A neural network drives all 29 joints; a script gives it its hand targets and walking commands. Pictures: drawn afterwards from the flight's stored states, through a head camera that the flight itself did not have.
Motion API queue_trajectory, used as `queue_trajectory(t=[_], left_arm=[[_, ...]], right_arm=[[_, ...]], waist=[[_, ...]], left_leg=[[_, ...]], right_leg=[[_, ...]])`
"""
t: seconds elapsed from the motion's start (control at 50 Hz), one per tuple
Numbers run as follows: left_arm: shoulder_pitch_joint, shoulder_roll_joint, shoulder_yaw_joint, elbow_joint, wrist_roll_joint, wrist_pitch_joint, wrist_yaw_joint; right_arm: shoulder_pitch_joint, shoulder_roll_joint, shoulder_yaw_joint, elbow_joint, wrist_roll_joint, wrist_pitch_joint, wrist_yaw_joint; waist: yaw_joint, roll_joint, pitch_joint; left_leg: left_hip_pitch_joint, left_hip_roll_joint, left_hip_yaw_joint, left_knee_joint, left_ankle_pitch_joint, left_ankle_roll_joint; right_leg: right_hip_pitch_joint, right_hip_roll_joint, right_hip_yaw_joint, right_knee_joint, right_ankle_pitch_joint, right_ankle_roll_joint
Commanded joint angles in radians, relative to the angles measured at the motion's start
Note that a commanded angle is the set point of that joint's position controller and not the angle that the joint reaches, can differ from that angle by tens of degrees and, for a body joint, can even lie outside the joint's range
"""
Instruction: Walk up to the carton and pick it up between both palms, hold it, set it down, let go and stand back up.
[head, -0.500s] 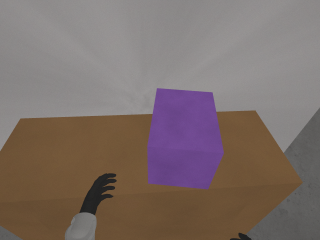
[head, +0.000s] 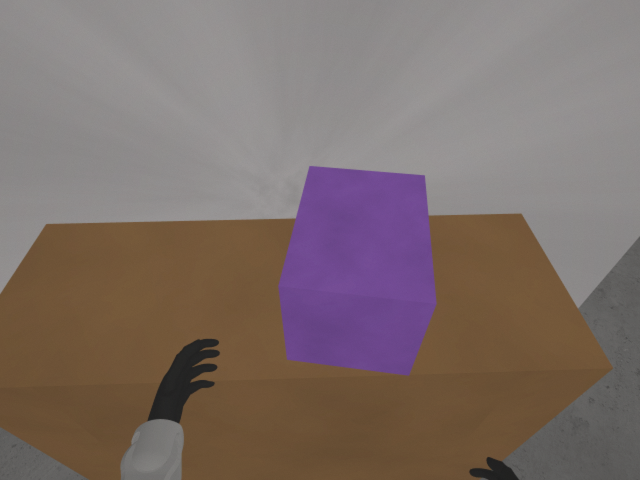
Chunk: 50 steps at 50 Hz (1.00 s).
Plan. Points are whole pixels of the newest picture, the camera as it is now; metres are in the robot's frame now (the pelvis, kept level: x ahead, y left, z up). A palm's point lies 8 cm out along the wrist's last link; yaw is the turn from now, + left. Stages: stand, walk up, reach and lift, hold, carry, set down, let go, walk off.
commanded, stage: stand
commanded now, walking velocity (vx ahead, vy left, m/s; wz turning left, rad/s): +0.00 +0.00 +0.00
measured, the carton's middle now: (357, 266) +0.43 -0.03 +0.02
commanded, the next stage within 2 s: none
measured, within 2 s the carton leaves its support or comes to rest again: neither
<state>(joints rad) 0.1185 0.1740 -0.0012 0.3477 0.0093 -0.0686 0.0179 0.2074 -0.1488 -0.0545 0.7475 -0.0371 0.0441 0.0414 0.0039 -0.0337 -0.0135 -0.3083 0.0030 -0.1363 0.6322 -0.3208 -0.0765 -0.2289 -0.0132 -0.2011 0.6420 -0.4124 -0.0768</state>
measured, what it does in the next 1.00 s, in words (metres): stands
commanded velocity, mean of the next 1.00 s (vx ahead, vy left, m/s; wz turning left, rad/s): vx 0.00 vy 0.00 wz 0.00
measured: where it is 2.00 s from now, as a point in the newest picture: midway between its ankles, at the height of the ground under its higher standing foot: outside the picture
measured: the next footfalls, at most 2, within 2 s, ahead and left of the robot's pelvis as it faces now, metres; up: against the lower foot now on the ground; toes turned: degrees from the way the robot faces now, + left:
none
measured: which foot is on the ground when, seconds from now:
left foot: down 0.00-1.00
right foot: down 0.00-1.00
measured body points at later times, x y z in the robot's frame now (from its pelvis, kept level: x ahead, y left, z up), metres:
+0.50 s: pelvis +0.00 -0.01 +0.00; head +0.00 -0.01 +0.45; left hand +0.24 +0.20 -0.01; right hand +0.14 -0.23 -0.12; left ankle +0.02 +0.17 -0.72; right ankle -0.03 -0.06 -0.72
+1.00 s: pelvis +0.01 -0.02 +0.00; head +0.01 -0.02 +0.45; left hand +0.24 +0.20 -0.01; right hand +0.16 -0.23 -0.12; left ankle +0.02 +0.16 -0.72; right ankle -0.03 -0.06 -0.72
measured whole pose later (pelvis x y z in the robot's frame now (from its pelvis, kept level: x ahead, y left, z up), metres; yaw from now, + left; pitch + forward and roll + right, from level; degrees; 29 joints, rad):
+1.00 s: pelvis +0.01 -0.02 +0.00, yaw +2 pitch +1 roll +1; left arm 0.14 0.17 0.00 0.34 0.01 -0.07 0.02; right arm 0.20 -0.16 -0.04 0.74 -0.02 0.05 0.03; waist 0.01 0.00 -0.02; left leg -0.32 0.03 -0.12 0.61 -0.31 -0.09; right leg -0.21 -0.01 -0.26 0.61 -0.43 -0.10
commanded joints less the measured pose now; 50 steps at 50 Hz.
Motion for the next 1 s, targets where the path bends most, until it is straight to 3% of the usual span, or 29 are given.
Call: queue_trajectory(t=[0.0, 0.02, 0.04, 0.1, 0.18, 0.22, 0.26, 0.3, 0.32, 0.34, 0.36, 0.4, 0.42, 0.44, 0.46, 0.5, 0.54, 0.56, 0.6, 0.66, 0.76, 0.98], left_arm=[[0.125, 0.115, 0.066, 0.067, 0.013, 0.088, 0.015], [0.135, 0.117, 0.067, 0.063, 0.021, 0.084, 0.016], [0.137, 0.109, 0.062, 0.063, 0.013, 0.084, 0.017], [0.122, 0.120, 0.061, 0.056, 0.016, 0.083, 0.018], [0.144, 0.109, 0.055, 0.071, 0.006, 0.086, 0.014], [0.135, 0.135, 0.065, 0.061, 0.008, 0.086, 0.018], [0.169, 0.116, 0.063, 0.066, 0.012, 0.092, 0.015], [0.147, 0.136, 0.065, 0.060, 0.017, 0.093, 0.018], [0.153, 0.112, 0.060, 0.065, 0.014, 0.094, 0.019], [0.171, 0.102, 0.053, 0.066, 0.011, 0.098, 0.021], [0.139, 0.117, 0.056, 0.064, 0.014, 0.094, 0.018], [0.156, 0.108, 0.052, 0.065, 0.011, 0.089, 0.019], [0.137, 0.102, 0.053, 0.066, 0.011, 0.090, 0.020], [0.110, 0.105, 0.053, 0.057, 0.011, 0.089, 0.019], [0.130, 0.123, 0.061, 0.058, 0.011, 0.092, 0.014], [0.170, 0.117, 0.062, 0.067, 0.009, 0.091, 0.016], [0.146, 0.127, 0.063, 0.064, 0.011, 0.088, 0.011], [0.136, 0.097, 0.044, 0.060, 0.023, 0.091, 0.011], [0.108, 0.108, 0.042, 0.058, 0.024, 0.093, 0.010], [0.120, 0.110, 0.045, 0.065, 0.021, 0.086, 0.011], [0.127, 0.105, 0.043, 0.071, 0.016, 0.081, 0.013], [0.142, 0.104, 0.040, 0.071, 0.018, 0.085, 0.014]], right_arm=[[-0.044, -0.123, -0.028, -0.102, 0.009, -0.024, -0.003], [-0.056, -0.115, -0.028, -0.099, 0.005, -0.020, -0.007], [-0.065, -0.120, -0.029, -0.105, 0.002, -0.025, -0.007], [-0.053, -0.098, -0.020, -0.100, 0.003, -0.019, -0.004], [-0.060, -0.122, -0.029, -0.101, 0.002, -0.016, -0.012], [-0.039, -0.112, -0.016, -0.102, 0.008, -0.018, -0.008], [-0.068, -0.119, -0.026, -0.104, 0.003, -0.012, -0.010], [-0.066, -0.095, -0.012, -0.105, 0.008, -0.009, -0.012], [-0.044, -0.118, -0.020, -0.101, 0.006, -0.011, -0.015], [-0.070, -0.127, -0.025, -0.098, 0.004, -0.007, -0.017], [-0.068, -0.101, -0.012, -0.109, 0.009, -0.013, -0.010], [-0.073, -0.105, -0.017, -0.106, 0.003, -0.012, -0.009], [-0.052, -0.103, -0.010, -0.100, 0.005, -0.014, -0.012], [-0.046, -0.107, -0.010, -0.100, 0.006, -0.015, -0.013], [-0.040, -0.098, -0.005, -0.100, 0.010, -0.016, -0.010], [-0.059, -0.103, -0.019, -0.105, 0.006, -0.021, -0.014], [-0.055, -0.116, -0.011, -0.108, 0.008, -0.017, -0.017], [-0.071, -0.123, -0.014, -0.111, 0.028, -0.014, -0.016], [-0.072, -0.106, -0.007, -0.119, 0.024, -0.010, -0.013], [-0.048, -0.107, -0.006, -0.107, 0.017, -0.017, -0.013], [-0.039, -0.105, -0.004, -0.106, 0.017, -0.017, -0.017], [-0.049, -0.111, -0.003, -0.110, 0.016, -0.015, -0.017]], waist=[[0.035, -0.062, 0.046], [0.040, -0.030, 0.042], [0.045, -0.038, 0.020], [0.031, -0.075, 0.012], [0.034, -0.043, 0.017], [0.028, -0.042, 0.012], [0.054, -0.019, 0.033], [0.040, -0.043, 0.041], [0.033, -0.037, 0.030], [0.046, -0.023, 0.044], [0.029, -0.021, 0.049], [0.045, 0.003, 0.068], [0.024, -0.006, 0.060], [0.014, -0.020, 0.049], [0.025, -0.024, 0.047], [0.046, -0.026, 0.025], [0.044, -0.037, 0.034], [0.042, 0.000, 0.009], [0.026, -0.046, 0.054], [0.028, -0.039, 0.024], [0.029, -0.063, -0.028], [0.028, -0.047, 0.006]], left_leg=[[-0.099, -0.012, 0.049, -0.038, 0.265, 0.007], [-0.082, -0.021, 0.070, -0.031, 0.235, 0.003], [-0.072, -0.015, 0.072, -0.028, 0.243, 0.006], [-0.102, -0.020, 0.081, -0.030, 0.200, 0.000], [-0.066, -0.022, 0.087, -0.001, 0.208, 0.003], [-0.068, -0.011, 0.090, -0.019, 0.269, 0.006], [-0.067, -0.012, 0.090, -0.015, 0.289, -0.002], [-0.072, -0.011, 0.085, -0.027, 0.240, -0.002], [-0.078, -0.008, 0.080, -0.031, 0.262, 0.001], [-0.078, -0.012, 0.075, -0.021, 0.258, 0.006], [-0.067, -0.007, 0.083, -0.033, 0.262, 0.005], [-0.056, -0.012, 0.083, -0.024, 0.247, 0.003], [-0.031, -0.011, 0.086, -0.033, 0.246, 0.002], [-0.046, -0.006, 0.075, -0.037, 0.291, 0.001], [-0.061, -0.004, 0.068, -0.040, 0.305, -0.001], [-0.055, -0.009, 0.082, -0.036, 0.292, 0.002], [-0.081, -0.004, 0.076, -0.040, 0.298, 0.002], [-0.070, 0.002, 0.083, -0.035, 0.183, 0.001], [-0.058, 0.003, 0.087, -0.051, 0.148, -0.002], [-0.069, 0.005, 0.080, -0.050, 0.217, -0.003], [-0.062, 0.009, 0.089, -0.041, 0.203, -0.006], [-0.053, 0.015, 0.091, -0.044, 0.231, -0.004]], right_leg=[[0.043, -0.132, 0.109, -0.208, 0.254, 0.023], [0.043, -0.142, 0.123, -0.210, 0.280, 0.016], [0.058, -0.158, 0.130, -0.192, 0.377, 0.006], [0.107, -0.151, 0.096, -0.167, 0.488, 0.009], [0.070, -0.161, 0.106, -0.171, 0.501, -0.003], [0.074, -0.156, 0.091, -0.158, 0.419, 0.005], [0.066, -0.145, 0.097, -0.169, 0.396, 0.013], [0.053, -0.150, 0.102, -0.195, 0.304, 0.011], [0.077, -0.153, 0.098, -0.183, 0.329, 0.006], [0.064, -0.149, 0.099, -0.193, 0.335, 0.009], [0.052, -0.147, 0.094, -0.186, 0.325, 0.005], [0.000, -0.159, 0.118, -0.221, 0.245, -0.001], [-0.002, -0.160, 0.110, -0.219, 0.216, -0.003], [0.021, -0.145, 0.093, -0.207, 0.243, -0.003], [0.044, -0.124, 0.077, -0.193, 0.263, 0.013], [0.070, -0.142, 0.084, -0.183, 0.326, 0.020], [0.093, -0.146, 0.087, -0.176, 0.407, 0.008], [0.052, -0.185, 0.094, -0.230, 0.371, -0.004], [-0.007, -0.192, 0.113, -0.262, 0.254, -0.012], [0.049, -0.168, 0.077, -0.227, 0.383, -0.002], [0.094, -0.177, 0.065, -0.193, 0.550, -0.005], [0.048, -0.175, 0.051, -0.208, 0.474, 0.002]])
